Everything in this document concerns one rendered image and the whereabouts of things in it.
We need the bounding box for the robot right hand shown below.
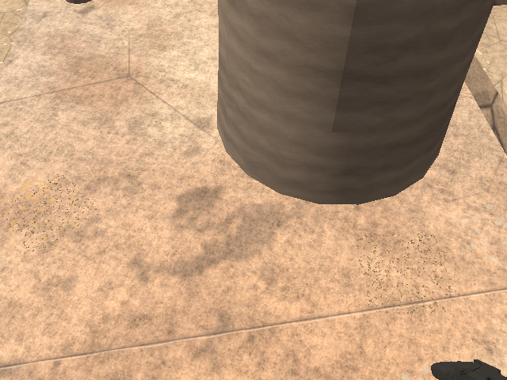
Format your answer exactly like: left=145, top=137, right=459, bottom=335
left=431, top=359, right=507, bottom=380

